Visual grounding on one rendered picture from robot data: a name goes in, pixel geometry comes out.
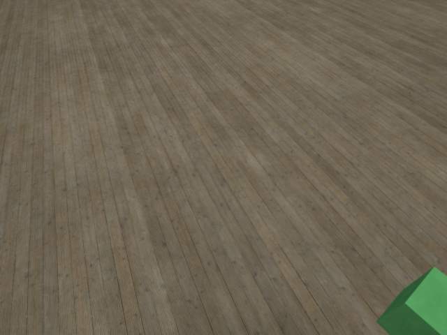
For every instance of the carton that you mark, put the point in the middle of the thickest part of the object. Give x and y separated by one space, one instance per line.
420 309

